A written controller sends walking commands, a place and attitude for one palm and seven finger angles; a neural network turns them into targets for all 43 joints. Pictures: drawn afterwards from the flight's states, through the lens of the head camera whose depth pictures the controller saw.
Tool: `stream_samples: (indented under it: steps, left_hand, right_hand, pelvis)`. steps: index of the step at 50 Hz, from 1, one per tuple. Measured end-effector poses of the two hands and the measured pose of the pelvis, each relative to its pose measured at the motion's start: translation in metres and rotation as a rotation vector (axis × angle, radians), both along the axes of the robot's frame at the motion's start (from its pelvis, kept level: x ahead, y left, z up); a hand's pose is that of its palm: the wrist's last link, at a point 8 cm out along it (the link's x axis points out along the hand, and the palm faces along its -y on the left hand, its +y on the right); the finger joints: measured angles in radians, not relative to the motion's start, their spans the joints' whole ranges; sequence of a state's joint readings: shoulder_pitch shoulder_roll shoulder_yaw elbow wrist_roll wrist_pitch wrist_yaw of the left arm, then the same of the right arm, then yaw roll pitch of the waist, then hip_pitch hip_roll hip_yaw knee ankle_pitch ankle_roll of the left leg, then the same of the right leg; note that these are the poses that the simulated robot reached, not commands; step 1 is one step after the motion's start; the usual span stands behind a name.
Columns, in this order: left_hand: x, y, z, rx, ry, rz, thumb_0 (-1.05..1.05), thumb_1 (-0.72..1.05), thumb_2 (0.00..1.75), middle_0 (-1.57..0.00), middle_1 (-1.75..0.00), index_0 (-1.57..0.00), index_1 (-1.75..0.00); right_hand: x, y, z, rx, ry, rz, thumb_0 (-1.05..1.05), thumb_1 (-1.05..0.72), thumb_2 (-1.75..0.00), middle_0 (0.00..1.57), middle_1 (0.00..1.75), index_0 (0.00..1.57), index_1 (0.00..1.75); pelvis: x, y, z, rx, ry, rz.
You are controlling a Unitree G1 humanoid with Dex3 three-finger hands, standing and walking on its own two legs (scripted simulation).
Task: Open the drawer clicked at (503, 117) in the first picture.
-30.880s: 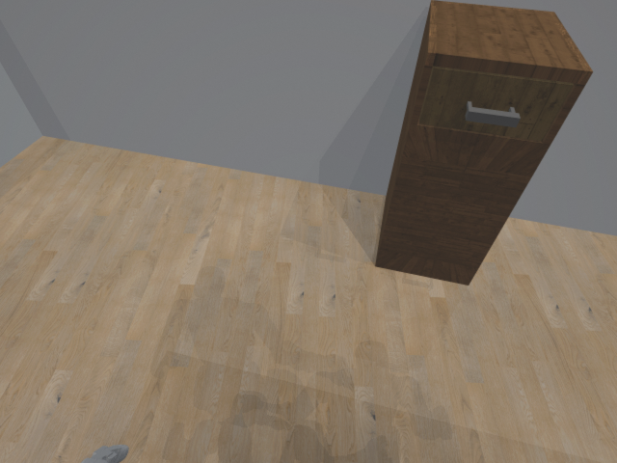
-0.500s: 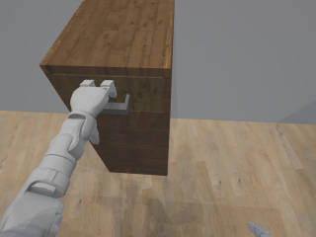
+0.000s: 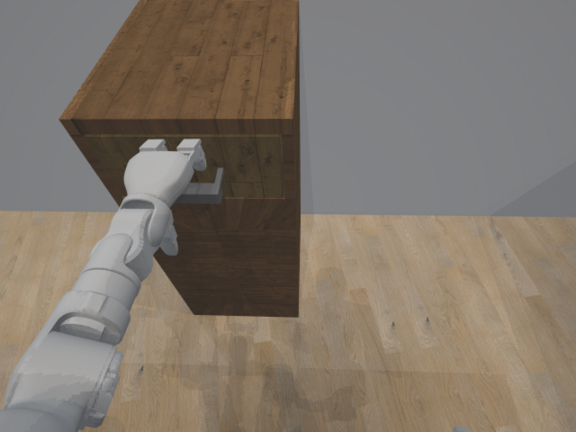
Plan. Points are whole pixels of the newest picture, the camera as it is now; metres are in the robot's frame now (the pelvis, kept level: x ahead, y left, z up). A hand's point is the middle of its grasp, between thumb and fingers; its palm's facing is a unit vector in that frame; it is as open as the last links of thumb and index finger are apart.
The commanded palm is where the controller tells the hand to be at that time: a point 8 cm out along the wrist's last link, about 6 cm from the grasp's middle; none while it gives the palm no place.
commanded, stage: re-aim the fingers above the handle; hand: left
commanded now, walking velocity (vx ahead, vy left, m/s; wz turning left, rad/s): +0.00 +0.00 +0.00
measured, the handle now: (188, 183) +0.53 +0.19 +0.00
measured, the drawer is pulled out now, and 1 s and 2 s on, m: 0.00 0.00 0.00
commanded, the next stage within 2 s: lower the fingers behind the handle in 1.48 s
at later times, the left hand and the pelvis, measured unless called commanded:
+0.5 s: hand (175, 188) +0.47 +0.19 +0.06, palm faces -0.02 -0.01 -1.00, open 13.8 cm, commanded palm +0.44 +0.18 +0.12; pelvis +0.00 +0.01 +0.00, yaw -1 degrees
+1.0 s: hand (178, 199) +0.45 +0.18 +0.05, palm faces -0.09 -0.02 -1.00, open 13.8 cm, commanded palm +0.42 +0.17 +0.12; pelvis +0.02 +0.00 +0.00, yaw +0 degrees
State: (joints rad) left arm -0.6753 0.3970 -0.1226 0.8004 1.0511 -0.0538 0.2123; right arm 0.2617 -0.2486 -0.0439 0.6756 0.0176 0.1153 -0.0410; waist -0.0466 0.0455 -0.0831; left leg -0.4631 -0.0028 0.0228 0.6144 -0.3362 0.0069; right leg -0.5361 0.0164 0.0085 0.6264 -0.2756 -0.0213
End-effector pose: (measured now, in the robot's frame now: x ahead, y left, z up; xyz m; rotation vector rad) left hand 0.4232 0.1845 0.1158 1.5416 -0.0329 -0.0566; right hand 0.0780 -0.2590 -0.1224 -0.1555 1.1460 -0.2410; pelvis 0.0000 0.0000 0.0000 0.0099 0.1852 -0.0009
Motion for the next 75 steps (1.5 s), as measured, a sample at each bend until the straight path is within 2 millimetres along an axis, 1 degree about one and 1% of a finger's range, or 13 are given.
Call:
stream_samples:
  steps: [7, 17, 27, 32, 36, 43, 48, 54, 60, 64, 69, 72, 75]
  left_hand:
    - [0.000, 0.016, -0.002, 0.040, -0.007, 0.046, 0.00, -0.49, 0.30, -0.32, -1.20, -0.32, -1.20]
    - [0.014, -0.006, 0.000, 0.000, 0.002, -0.014, 0.00, -0.49, 0.30, -0.32, -1.20, -0.32, -1.20]
    - [0.022, -0.001, -0.010, 0.020, 0.018, 0.024, 0.00, -0.49, 0.30, -0.31, -1.20, -0.32, -1.20]
    - [0.015, -0.020, -0.016, -0.010, 0.022, -0.044, 0.00, -0.49, 0.30, -0.32, -1.20, -0.32, -1.20]
    - [0.018, -0.031, -0.010, -0.016, -0.033, -0.076, 0.00, -0.49, 0.30, -0.32, -1.20, -0.32, -1.20]
    - [0.029, -0.014, 0.007, 0.024, -0.074, 0.065, 0.00, -0.49, 0.30, -0.32, -1.20, -0.32, -1.20]
    - [0.016, -0.004, 0.001, 0.030, 0.030, 0.125, 0.00, -0.49, 0.30, -0.31, -1.20, -0.31, -1.20]
    - [-0.008, -0.025, -0.014, -0.028, 0.092, -0.031, 0.00, -0.49, 0.30, -0.31, -1.20, -0.32, -1.20]
    - [-0.012, -0.036, 0.006, -0.022, -0.081, -0.117, 0.00, -0.49, 0.30, -0.32, -1.20, -0.32, -1.20]
    - [-0.002, -0.014, 0.019, 0.027, -0.137, 0.028, 0.00, -0.49, 0.30, -0.32, -1.20, -0.32, -1.20]
    - [0.000, 0.007, 0.014, 0.093, 0.002, 0.192, 0.00, -0.49, 0.30, -0.31, -1.20, -0.31, -1.20]
    - [-0.005, -0.006, 0.002, 0.051, 0.105, 0.136, 0.00, -0.49, 0.30, -0.31, -1.20, -0.31, -1.20]
    - [-0.012, -0.035, -0.007, -0.016, 0.143, -0.022, -0.01, -0.49, 0.30, -0.31, -1.20, -0.31, -1.20]
  right_hand:
    - [-0.017, -0.005, -0.001, -0.014, 0.028, -0.010, 0.01, -0.91, -0.90, 0.20, 0.30, 0.20, 0.30]
    - [-0.025, -0.002, 0.001, -0.029, 0.029, -0.028, 0.01, -0.91, -0.90, 0.20, 0.30, 0.20, 0.30]
    - [-0.025, 0.007, -0.002, 0.000, 0.042, -0.032, 0.01, -0.91, -0.90, 0.20, 0.30, 0.20, 0.30]
    - [-0.016, 0.011, -0.003, 0.008, 0.048, -0.023, 0.01, -0.91, -0.90, 0.20, 0.30, 0.20, 0.30]
    - [-0.005, 0.013, -0.004, 0.013, 0.028, -0.015, 0.01, -0.91, -0.90, 0.20, 0.30, 0.20, 0.30]
    - [0.013, 0.016, -0.005, 0.047, -0.002, -0.004, 0.01, -0.91, -0.90, 0.20, 0.30, 0.20, 0.30]
    - [0.026, 0.013, -0.001, 0.057, -0.019, 0.006, 0.01, -0.91, -0.90, 0.20, 0.30, 0.20, 0.30]
    - [0.046, 0.003, 0.010, -0.001, -0.064, 0.041, 0.01, -0.91, -0.90, 0.20, 0.30, 0.20, 0.30]
    - [0.057, -0.001, 0.011, -0.013, -0.113, 0.062, 0.01, -0.91, -0.90, 0.20, 0.30, 0.20, 0.30]
    - [0.052, 0.004, 0.005, 0.023, -0.105, 0.066, 0.01, -0.91, -0.90, 0.20, 0.30, 0.20, 0.30]
    - [0.035, 0.008, -0.002, 0.061, -0.064, 0.048, 0.01, -0.91, -0.90, 0.20, 0.30, 0.20, 0.30]
    - [0.024, 0.006, -0.003, 0.047, -0.038, 0.042, 0.01, -0.91, -0.90, 0.20, 0.30, 0.20, 0.30]
    - [0.016, 0.001, -0.001, 0.011, -0.028, 0.037, 0.01, -0.91, -0.90, 0.20, 0.30, 0.20, 0.30]
  pelvis:
    - [-0.006, 0.001, -0.001, -0.002, 0.012, 0.004]
    - [-0.006, 0.005, -0.001, -0.004, 0.022, 0.002]
    - [0.001, 0.010, -0.002, -0.006, 0.047, -0.010]
    - [0.007, 0.012, -0.001, -0.009, 0.041, -0.001]
    - [0.009, 0.012, -0.002, -0.009, 0.036, 0.001]
    - [0.013, 0.008, 0.000, -0.003, 0.037, -0.013]
    - [0.017, 0.005, 0.003, -0.004, 0.019, -0.005]
    - [0.016, 0.000, 0.003, -0.005, -0.011, 0.018]
    - [0.009, -0.003, 0.000, -0.002, -0.013, 0.019]
    - [0.004, -0.006, 0.000, 0.003, -0.008, 0.011]
    - [0.001, -0.007, 0.002, 0.004, -0.007, 0.014]
    - [0.000, -0.007, 0.003, 0.003, -0.016, 0.025]
    - [-0.001, -0.007, 0.002, 0.004, -0.024, 0.030]
